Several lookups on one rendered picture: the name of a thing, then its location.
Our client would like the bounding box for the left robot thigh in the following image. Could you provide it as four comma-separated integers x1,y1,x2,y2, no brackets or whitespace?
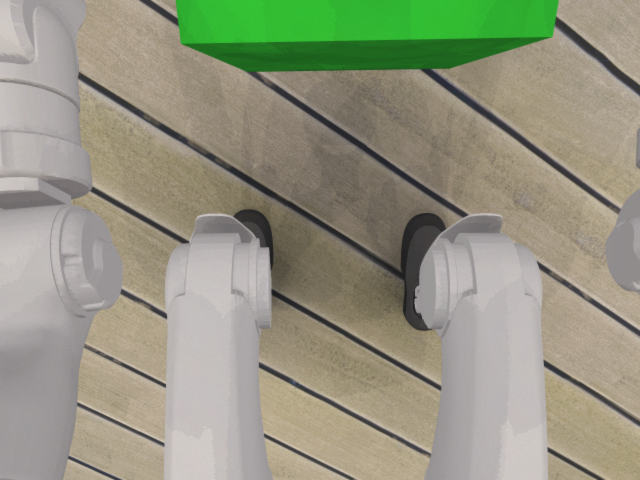
164,233,273,480

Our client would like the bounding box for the carton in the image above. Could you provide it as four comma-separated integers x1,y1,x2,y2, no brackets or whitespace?
176,0,559,72

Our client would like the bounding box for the robot right shin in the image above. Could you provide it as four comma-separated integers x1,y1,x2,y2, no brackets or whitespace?
414,213,543,324

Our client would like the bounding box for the robot left upper arm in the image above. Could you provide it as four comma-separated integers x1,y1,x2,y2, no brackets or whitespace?
0,204,123,480

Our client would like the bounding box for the robot left forearm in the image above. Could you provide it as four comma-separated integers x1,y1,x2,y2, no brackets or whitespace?
0,0,93,210

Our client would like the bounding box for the robot right upper arm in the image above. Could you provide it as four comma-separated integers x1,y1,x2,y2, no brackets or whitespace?
606,188,640,295

